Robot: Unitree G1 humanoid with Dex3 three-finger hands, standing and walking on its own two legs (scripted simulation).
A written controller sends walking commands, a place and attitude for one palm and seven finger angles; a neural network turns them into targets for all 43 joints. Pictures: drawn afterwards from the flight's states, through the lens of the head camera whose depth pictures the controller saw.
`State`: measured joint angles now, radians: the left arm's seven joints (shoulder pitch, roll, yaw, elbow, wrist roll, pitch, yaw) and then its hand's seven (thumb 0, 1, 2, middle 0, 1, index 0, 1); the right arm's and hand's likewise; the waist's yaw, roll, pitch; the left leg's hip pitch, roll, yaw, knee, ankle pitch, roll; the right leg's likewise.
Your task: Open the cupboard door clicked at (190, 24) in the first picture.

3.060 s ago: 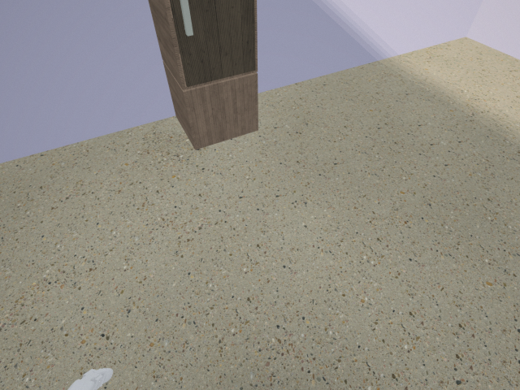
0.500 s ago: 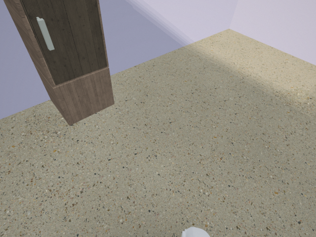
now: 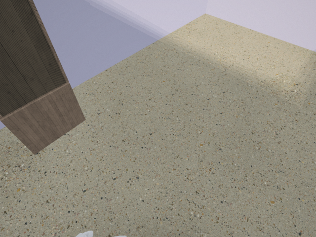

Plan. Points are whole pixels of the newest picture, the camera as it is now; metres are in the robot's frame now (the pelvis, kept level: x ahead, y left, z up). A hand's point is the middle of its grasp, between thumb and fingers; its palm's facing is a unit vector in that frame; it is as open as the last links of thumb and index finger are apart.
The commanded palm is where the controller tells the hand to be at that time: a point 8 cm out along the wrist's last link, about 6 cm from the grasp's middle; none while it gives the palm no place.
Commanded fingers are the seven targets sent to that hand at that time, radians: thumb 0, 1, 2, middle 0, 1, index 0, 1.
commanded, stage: walk to a spot facing it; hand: left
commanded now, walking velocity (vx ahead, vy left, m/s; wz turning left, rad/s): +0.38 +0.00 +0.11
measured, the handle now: out of the picture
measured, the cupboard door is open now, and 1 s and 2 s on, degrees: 0 0 0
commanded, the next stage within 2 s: turn to face it in 0.60 s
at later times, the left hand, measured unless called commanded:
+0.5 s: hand (78, 232) +0.17 +0.24 -0.18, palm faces +0.07 -0.99 -0.14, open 7.4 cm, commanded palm none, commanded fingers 0.00 0.90 0.90 -0.20 -0.30 -0.20 -0.30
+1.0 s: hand (117, 135) +0.49 +0.17 -0.15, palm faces -0.09 -0.98 -0.20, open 7.4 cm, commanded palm none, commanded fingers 0.00 0.90 0.90 -0.20 -0.30 -0.20 -0.30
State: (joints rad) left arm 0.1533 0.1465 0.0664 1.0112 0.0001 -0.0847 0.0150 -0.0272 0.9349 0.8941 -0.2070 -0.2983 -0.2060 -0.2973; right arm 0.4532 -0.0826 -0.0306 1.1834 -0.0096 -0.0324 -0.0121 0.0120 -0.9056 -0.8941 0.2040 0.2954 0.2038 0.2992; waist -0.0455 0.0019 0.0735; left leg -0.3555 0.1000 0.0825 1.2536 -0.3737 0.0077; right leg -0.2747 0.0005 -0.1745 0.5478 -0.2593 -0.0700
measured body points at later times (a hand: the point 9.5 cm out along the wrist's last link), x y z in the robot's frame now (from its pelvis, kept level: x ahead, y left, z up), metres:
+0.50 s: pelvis +0.22 +0.07 +0.00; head +0.23 +0.09 +0.45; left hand +0.17 +0.29 -0.16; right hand +0.31 -0.16 -0.13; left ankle +0.26 +0.16 -0.73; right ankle +0.16 -0.06 -0.63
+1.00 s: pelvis +0.36 +0.02 +0.00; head +0.39 +0.00 +0.45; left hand +0.50 +0.22 -0.14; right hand +0.30 -0.19 -0.17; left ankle +0.31 +0.14 -0.66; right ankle +0.42 -0.10 -0.73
